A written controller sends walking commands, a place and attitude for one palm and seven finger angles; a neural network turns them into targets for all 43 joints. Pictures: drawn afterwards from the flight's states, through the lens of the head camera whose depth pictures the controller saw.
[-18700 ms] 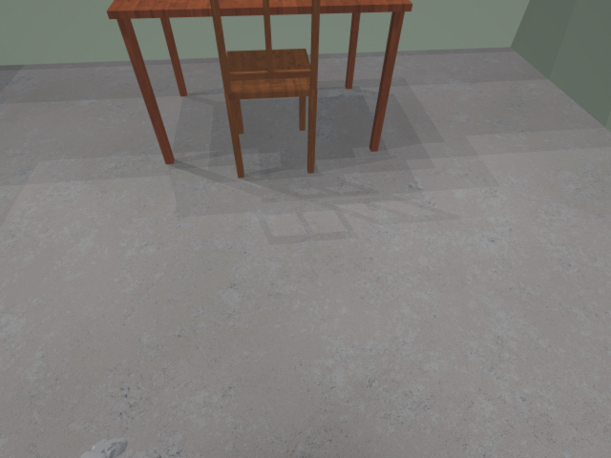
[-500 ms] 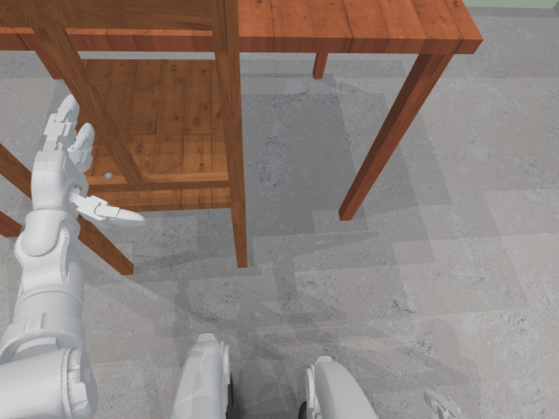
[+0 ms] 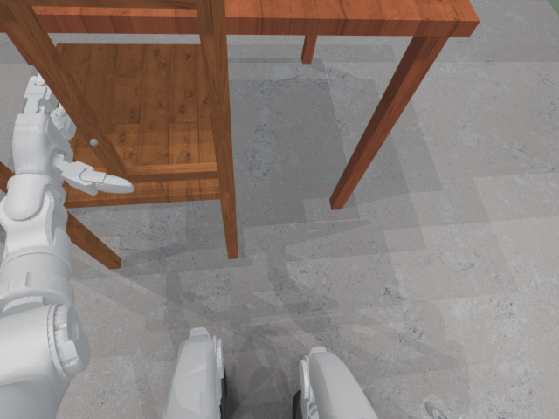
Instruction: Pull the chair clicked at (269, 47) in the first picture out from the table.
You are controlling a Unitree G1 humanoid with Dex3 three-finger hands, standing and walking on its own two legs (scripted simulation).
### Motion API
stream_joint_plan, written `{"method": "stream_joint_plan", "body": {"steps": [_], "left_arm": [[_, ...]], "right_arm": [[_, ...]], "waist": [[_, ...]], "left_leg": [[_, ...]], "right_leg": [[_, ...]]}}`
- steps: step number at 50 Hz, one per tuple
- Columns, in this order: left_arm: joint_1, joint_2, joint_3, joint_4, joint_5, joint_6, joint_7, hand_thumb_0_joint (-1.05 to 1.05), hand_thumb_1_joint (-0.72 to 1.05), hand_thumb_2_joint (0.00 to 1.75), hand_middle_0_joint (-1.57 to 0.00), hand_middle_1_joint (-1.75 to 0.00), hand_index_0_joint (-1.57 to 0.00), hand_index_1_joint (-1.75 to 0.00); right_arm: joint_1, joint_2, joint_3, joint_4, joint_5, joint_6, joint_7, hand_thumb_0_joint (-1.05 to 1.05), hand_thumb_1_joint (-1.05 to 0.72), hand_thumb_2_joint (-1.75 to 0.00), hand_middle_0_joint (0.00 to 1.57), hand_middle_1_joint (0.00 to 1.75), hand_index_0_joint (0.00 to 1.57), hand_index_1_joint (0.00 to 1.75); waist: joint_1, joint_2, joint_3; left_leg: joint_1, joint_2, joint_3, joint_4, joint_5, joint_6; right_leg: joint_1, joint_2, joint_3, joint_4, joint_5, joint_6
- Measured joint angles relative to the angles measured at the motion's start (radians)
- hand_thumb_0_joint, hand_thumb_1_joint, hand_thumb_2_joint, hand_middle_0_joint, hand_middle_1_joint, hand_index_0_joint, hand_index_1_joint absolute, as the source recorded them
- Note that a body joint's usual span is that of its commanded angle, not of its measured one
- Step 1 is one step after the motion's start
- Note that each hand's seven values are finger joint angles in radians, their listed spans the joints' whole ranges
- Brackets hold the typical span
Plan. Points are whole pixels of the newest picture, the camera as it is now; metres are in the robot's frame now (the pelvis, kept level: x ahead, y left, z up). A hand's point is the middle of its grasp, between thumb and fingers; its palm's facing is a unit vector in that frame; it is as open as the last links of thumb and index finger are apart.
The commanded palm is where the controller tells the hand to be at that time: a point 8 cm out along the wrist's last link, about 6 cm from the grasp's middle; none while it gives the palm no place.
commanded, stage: push the fingers through the gap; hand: left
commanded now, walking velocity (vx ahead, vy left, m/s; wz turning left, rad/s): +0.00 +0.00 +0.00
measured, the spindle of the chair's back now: (79, 111) +0.51 +0.26 +0.06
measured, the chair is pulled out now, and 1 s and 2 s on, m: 0.00 0.00 0.02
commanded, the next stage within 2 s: hook a spindle and tug to test in 0.40 s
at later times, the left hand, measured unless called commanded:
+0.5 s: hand (92, 142) +0.47 +0.25 +0.05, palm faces +0.09 -1.00 -0.03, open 16.9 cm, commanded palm +0.46 +0.27 +0.05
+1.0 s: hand (98, 141) +0.47 +0.24 +0.05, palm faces +0.11 -0.99 -0.03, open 13.2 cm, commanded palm +0.45 +0.27 +0.05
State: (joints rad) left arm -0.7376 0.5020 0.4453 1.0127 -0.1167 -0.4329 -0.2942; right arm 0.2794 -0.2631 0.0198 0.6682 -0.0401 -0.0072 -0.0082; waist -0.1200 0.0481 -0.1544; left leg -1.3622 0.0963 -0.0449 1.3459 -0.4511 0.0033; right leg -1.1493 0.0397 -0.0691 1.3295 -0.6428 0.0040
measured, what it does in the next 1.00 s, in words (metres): stands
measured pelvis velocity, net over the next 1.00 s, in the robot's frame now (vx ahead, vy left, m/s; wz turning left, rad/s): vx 0.00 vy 0.00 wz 0.00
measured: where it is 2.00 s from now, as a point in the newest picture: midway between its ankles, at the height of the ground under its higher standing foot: outside the picture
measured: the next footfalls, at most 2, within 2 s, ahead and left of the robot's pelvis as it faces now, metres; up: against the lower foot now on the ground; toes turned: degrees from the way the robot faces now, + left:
none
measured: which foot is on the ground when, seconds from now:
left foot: down 0.00-1.00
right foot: down 0.00-1.00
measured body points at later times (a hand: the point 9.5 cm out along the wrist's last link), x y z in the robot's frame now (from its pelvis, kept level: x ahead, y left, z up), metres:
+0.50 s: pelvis +0.00 +0.00 +0.01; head +0.15 +0.04 +0.43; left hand +0.46 +0.30 +0.05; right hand +0.06 -0.26 -0.11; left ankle +0.08 +0.12 -0.60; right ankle -0.01 -0.13 -0.60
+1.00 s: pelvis +0.00 +0.00 +0.01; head +0.15 +0.03 +0.43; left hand +0.46 +0.29 +0.05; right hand +0.06 -0.26 -0.11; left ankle +0.08 +0.12 -0.60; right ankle -0.01 -0.13 -0.60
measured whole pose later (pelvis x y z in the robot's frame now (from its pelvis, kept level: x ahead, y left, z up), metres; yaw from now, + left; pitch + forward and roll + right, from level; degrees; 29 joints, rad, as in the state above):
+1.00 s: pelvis +0.00 +0.00 +0.01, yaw +0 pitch +26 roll -6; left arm -0.70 0.47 0.44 0.98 -0.12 -0.44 -0.25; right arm 0.28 -0.25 0.02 0.66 -0.04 0.04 0.01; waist -0.13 0.05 -0.16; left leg -1.33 0.10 -0.04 1.32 -0.45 0.01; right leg -1.12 0.04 -0.06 1.30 -0.63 0.01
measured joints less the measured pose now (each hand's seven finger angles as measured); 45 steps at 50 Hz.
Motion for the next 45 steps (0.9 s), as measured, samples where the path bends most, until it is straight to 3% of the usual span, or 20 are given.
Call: {"method": "stream_joint_plan", "body": {"steps": [7,13,21,29,36,45], "left_arm": [[-0.001,0.01,0.031,-0.005,0.007,0.01,0.006,-0.01,-0.5,0.3,-0.06,-0.08,-0.06,-0.08],[0.027,0.016,0.044,-0.013,0.007,0.014,0.011,-0.01,-0.5,0.3,-0.06,-0.08,-0.06,-0.08],[0.021,0.007,0.015,-0.026,-0.004,-0.002,0.002,-0.01,-0.5,0.3,-0.06,-0.08,-0.06,-0.08],[0.025,-0.005,0.012,-0.006,0.003,0.008,0.013,-0.01,-0.5,0.3,-0.07,-0.1,-0.06,-0.1],[0.032,-0.008,0.011,-0.024,0.007,-0.017,0.029,-0.01,-0.5,0.3,-0.13,-0.29,-0.12,-0.29],[0.024,-0.018,-0.005,-0.02,0.003,-0.001,0.026,-0.01,-0.47,0.32,-0.27,-0.72,-0.26,-0.72]], "right_arm": [[0.007,0.005,0.004,-0.015,0.0,0.025,0.008,0.0,-0.91,-0.9,0.2,0.3,0.2,0.3],[0.019,0.008,0.007,-0.018,0.003,0.038,0.011,0.0,-0.91,-0.9,0.2,0.3,0.2,0.3],[0.016,0.011,0.004,0.0,0.004,0.037,0.007,0.0,-0.91,-0.9,0.2,0.3,0.2,0.3],[0.003,0.006,0.004,-0.015,0.004,0.039,0.007,0.0,-0.91,-0.9,0.2,0.3,0.2,0.3],[-0.001,0.008,0.003,-0.019,0.0,0.043,0.012,0.0,-0.91,-0.9,0.2,0.3,0.2,0.3],[0.001,0.015,0.005,-0.013,0.001,0.048,0.011,0.0,-0.91,-0.9,0.2,0.3,0.2,0.3]], "waist": [[-0.016,0.002,0.0],[-0.013,0.001,0.003],[-0.003,-0.003,0.004],[-0.013,-0.004,-0.003],[-0.009,-0.004,0.0],[-0.007,-0.001,0.002]], "left_leg": [[-0.005,0.007,0.008,-0.003,0.0,0.002],[0.002,0.009,0.012,-0.009,0.0,0.003],[0.011,0.003,0.004,-0.016,0.003,0.003],[0.019,0.002,0.005,-0.021,0.003,0.005],[0.021,0.002,0.006,-0.018,0.0,0.005],[0.019,-0.001,0.004,-0.02,0.002,0.005]], "right_leg": [[-0.011,0.005,0.01,-0.003,0.006,0.002],[-0.005,0.007,0.014,-0.009,0.008,0.004],[0.01,0.004,0.005,-0.021,0.009,0.004],[0.019,0.003,0.006,-0.031,0.012,0.006],[0.021,0.003,0.007,-0.027,0.01,0.006],[0.02,0.001,0.005,-0.029,0.01,0.006]]}}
